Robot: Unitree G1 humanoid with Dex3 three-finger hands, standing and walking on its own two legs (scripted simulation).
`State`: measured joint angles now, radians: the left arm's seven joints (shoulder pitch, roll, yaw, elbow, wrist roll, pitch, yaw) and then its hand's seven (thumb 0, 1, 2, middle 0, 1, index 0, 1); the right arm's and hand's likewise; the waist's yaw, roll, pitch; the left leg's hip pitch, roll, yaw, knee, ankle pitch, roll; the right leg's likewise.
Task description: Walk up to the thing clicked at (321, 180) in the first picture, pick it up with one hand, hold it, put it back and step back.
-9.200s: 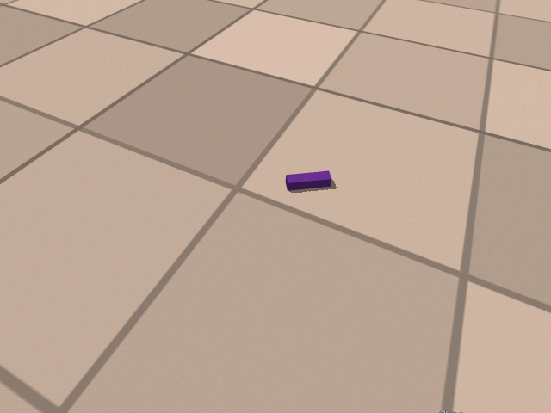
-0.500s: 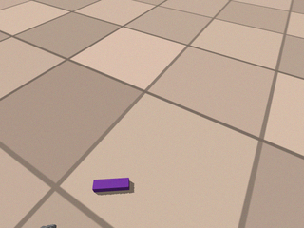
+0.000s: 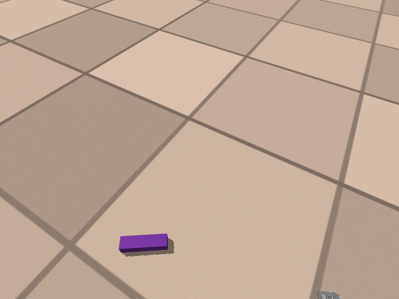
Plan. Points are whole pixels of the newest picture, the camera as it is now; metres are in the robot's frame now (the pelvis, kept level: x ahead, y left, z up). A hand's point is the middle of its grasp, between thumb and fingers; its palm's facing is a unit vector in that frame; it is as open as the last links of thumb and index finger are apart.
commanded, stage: walk up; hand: left
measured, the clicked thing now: (144, 243) +0.48 +0.24 -0.75
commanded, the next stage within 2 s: stand in 0.04 s
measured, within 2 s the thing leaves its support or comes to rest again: neither
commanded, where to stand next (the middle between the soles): +0.11 +0.00 m, yaw +2 degrees
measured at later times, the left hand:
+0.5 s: hand out of the picture +0.07 +0.25 -0.15, palm faces -0.01 -0.94 -0.34, open 7.4 cm
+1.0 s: hand out of the picture +0.05 +0.25 -0.16, palm faces -0.01 -0.94 -0.34, open 7.4 cm
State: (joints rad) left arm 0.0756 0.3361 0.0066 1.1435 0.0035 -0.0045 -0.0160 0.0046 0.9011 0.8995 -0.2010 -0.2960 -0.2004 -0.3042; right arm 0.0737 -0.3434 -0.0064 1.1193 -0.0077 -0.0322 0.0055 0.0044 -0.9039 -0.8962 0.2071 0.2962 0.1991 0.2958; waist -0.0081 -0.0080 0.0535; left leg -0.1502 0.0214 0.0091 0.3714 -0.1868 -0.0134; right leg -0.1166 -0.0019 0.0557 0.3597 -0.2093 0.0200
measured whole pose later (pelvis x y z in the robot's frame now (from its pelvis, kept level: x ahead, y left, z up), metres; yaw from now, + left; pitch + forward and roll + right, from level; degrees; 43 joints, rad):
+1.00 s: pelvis -0.01 +0.00 +0.00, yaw +1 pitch -2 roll +0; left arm 0.13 0.35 0.00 1.14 0.01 -0.01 -0.01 0.00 0.90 0.90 -0.20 -0.30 -0.20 -0.30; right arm 0.11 -0.35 0.00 1.14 -0.01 -0.01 0.01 0.00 -0.90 -0.90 0.21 0.30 0.20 0.30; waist -0.01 0.00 0.06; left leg -0.14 0.02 -0.01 0.33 -0.15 -0.02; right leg -0.11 -0.01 0.04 0.33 -0.18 0.02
